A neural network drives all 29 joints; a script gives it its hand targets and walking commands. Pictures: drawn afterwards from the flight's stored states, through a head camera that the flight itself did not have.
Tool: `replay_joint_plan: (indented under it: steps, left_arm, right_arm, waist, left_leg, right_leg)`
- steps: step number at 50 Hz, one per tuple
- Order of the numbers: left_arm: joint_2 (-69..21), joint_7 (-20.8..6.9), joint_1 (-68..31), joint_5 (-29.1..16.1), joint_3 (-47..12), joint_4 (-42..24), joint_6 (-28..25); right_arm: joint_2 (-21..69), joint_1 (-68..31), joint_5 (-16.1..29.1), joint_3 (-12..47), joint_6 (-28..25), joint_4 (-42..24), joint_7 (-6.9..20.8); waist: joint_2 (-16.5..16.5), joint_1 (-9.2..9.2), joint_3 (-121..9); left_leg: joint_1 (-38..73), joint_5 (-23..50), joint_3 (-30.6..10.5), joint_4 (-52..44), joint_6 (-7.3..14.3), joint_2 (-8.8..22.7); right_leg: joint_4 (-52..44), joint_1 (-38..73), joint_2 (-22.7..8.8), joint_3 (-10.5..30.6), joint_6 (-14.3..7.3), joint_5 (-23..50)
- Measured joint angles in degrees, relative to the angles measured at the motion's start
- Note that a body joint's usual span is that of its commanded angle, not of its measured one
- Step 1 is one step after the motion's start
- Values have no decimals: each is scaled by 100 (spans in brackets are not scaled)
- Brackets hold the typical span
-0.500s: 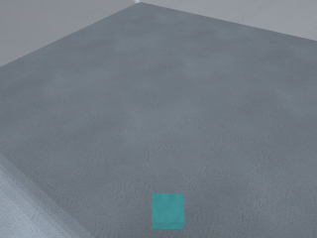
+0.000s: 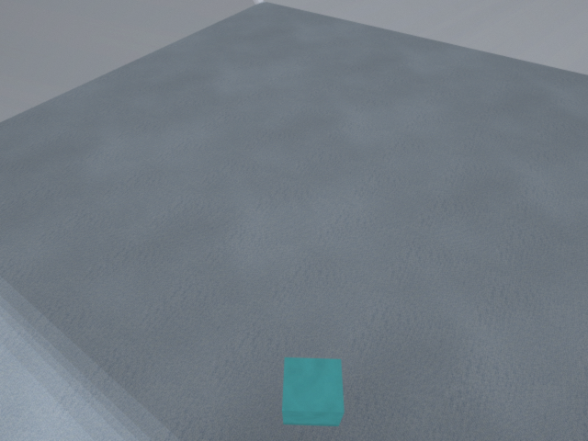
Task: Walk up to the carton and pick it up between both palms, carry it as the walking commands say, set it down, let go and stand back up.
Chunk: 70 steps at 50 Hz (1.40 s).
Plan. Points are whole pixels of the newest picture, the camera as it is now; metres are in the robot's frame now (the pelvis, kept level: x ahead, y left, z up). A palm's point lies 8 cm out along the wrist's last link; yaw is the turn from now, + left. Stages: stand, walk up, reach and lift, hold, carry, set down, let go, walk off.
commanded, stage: walk up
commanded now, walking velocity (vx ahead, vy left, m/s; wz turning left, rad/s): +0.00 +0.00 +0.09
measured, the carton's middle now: (311, 392) +0.39 -0.03 -0.69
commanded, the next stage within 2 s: stand in 0.96 s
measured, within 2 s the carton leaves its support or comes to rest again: neither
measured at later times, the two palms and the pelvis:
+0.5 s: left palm out of the picture +0.00 +0.25 -0.14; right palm out of the picture +0.05 -0.24 -0.13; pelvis +0.00 +0.00 +0.00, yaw +0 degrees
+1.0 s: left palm out of the picture +0.00 +0.26 -0.14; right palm out of the picture +0.05 -0.25 -0.13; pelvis +0.00 +0.00 +0.00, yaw +1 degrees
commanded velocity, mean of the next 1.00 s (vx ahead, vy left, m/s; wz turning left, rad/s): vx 0.00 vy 0.00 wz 0.08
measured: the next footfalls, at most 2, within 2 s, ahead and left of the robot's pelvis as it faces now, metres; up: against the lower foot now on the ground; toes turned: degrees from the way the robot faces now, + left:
none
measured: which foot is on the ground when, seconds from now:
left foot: down 0.00-1.00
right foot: down 0.00-1.00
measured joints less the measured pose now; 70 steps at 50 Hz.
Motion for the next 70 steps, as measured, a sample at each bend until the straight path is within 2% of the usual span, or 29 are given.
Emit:
replay_joint_plan:
  steps: [28,36,40,42,45,51,58,59,61,63,67,70]
  left_arm:
    - [69,-11,-32,-8,17,-48,39]
    - [39,14,15,39,23,-77,25]
    - [74,-11,-38,-13,35,-60,85]
    - [106,-19,-71,-40,23,-75,105]
    - [138,-41,-109,-48,-49,-53,-13]
    - [136,-62,-167,-24,-90,133,-122]
    - [182,-88,-340,-22,-99,271,-184]
    - [198,-94,-312,-136,-83,45,-36]
    - [241,-124,-366,-226,9,-970,461]
    - [341,-192,-736,-303,102,-1717,1083]
    - [385,-242,-1432,-272,193,-2555,2232]
    - [208,-275,-1422,-96,174,-2961,2605]
  right_arm:
    - [-11,-20,0,7,7,-91,-14]
    - [-118,-84,-21,-45,40,-68,26]
    - [-85,-80,-17,-10,23,-69,19]
    - [-43,-30,-11,4,13,-108,0]
    - [-43,-25,13,8,-45,-28,-17]
    - [-235,-150,31,-13,-86,205,-4]
    - [-320,-205,25,12,-151,433,24]
    - [-344,-184,93,11,1,220,52]
    - [-397,-342,145,49,508,-620,143]
    - [-420,-738,82,12,1124,-1266,249]
    - [-551,-1360,102,-76,2225,-2085,362]
    - [-597,-1345,63,-74,2584,-2429,439]
  waist:
    - [-10,9,-28]
    - [86,20,48]
    - [-49,29,68]
    - [-100,10,28]
    - [-126,10,29]
    - [24,8,70]
    - [29,2,184]
    - [23,62,84]
    - [-10,158,93]
    - [-83,194,160]
    - [-89,143,90]
    - [-40,113,-90]
  left_leg:
    - [-42,8,-49,-4,-6,-24]
    - [-222,-248,-84,485,6,8]
    - [-139,-214,-21,384,72,-66]
    - [-106,-124,-25,215,79,-94]
    - [8,36,-49,-58,65,-136]
    - [203,146,-69,-300,11,-59]
    - [323,134,-73,-325,9,-36]
    - [156,73,-3,-215,-26,-2]
    - [-239,-128,171,235,-70,81]
    - [-564,-275,291,600,-46,132]
    - [-1173,-424,343,1056,-34,220]
    - [-1489,-430,338,1121,-34,251]
  right_leg:
    - [26,-33,-23,-50,-7,-31]
    - [296,-83,-11,-111,4,-185]
    - [393,-105,-91,-35,36,-250]
    - [362,-144,-9,151,11,-343]
    - [93,-64,88,354,-30,26]
    - [-288,197,192,349,-45,102]
    - [-376,340,221,347,-53,129]
    - [-229,128,251,442,-46,65]
    - [265,-352,302,628,-73,-76]
    - [700,-751,330,743,-114,-211]
    - [1096,-1353,394,792,-125,-312]
    - [1106,-1648,424,789,-131,-291]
